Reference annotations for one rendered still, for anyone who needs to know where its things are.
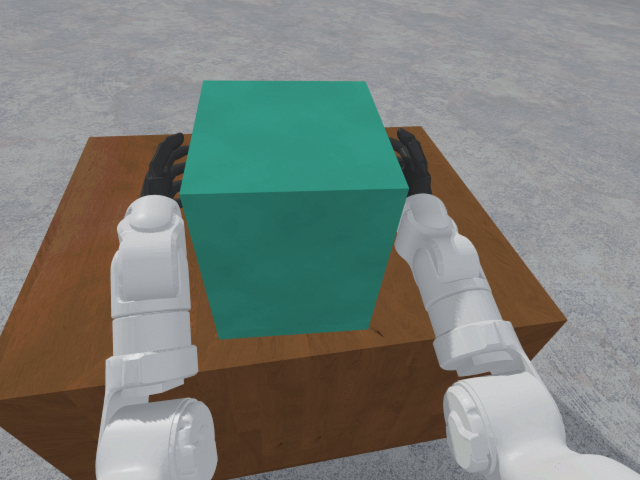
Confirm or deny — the carton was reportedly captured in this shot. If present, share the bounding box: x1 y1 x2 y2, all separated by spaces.
179 80 409 340

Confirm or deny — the left robot hand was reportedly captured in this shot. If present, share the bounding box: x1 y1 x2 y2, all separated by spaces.
140 132 190 208

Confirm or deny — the right robot forearm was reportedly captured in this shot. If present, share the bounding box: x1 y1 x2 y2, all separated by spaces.
394 194 566 442

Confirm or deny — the left robot forearm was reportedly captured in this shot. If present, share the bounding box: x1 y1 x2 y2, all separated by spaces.
96 195 198 480

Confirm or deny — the robot left upper arm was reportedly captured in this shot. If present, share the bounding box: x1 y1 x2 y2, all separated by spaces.
97 397 218 480

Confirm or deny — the robot right upper arm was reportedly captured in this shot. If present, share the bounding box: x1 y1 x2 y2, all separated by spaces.
443 370 640 480

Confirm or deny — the pedestal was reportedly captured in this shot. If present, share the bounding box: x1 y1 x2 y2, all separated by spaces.
0 126 567 480

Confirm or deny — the right robot hand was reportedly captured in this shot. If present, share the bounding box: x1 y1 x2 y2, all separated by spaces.
389 128 432 197

